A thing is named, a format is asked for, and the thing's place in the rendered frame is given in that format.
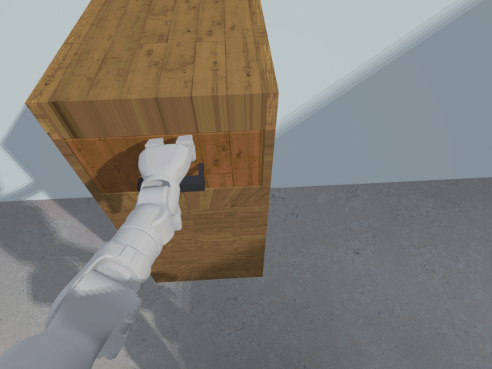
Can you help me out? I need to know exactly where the drawer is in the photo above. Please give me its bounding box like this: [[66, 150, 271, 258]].
[[66, 130, 263, 194]]

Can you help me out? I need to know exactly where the left robot upper arm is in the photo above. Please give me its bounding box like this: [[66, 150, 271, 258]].
[[0, 270, 142, 369]]

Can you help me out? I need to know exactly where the left robot forearm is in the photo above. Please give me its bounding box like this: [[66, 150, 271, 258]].
[[45, 175, 180, 330]]

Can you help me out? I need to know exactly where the handle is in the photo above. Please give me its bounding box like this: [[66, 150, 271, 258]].
[[137, 163, 205, 192]]

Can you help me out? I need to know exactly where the cabinet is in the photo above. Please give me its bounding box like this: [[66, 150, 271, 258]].
[[25, 0, 279, 283]]

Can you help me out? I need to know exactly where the left robot hand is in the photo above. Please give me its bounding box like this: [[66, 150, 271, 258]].
[[138, 135, 196, 231]]

